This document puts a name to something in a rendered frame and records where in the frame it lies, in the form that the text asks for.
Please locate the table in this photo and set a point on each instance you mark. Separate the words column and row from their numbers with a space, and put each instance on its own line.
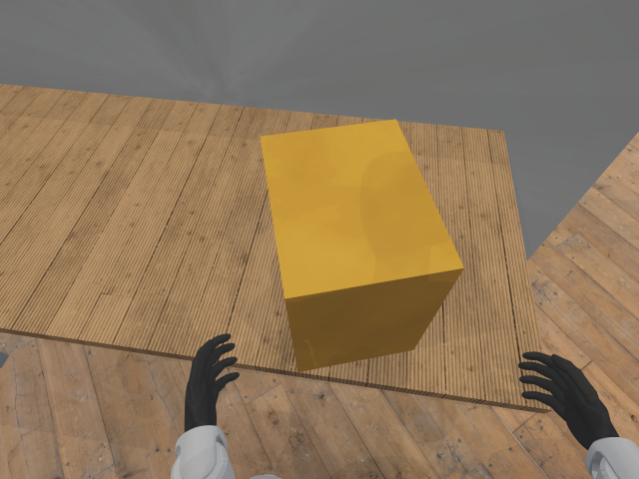
column 145, row 225

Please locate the carton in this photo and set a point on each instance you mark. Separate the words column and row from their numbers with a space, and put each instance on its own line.
column 366, row 260

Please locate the robot right forearm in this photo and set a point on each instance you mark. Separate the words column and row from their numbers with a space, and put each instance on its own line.
column 613, row 458

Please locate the left robot hand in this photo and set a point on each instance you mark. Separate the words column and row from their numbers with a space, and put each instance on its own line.
column 202, row 390

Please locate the right robot hand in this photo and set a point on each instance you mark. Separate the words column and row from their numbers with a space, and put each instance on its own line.
column 573, row 398

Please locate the robot left forearm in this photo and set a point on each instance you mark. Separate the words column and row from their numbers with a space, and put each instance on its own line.
column 202, row 453

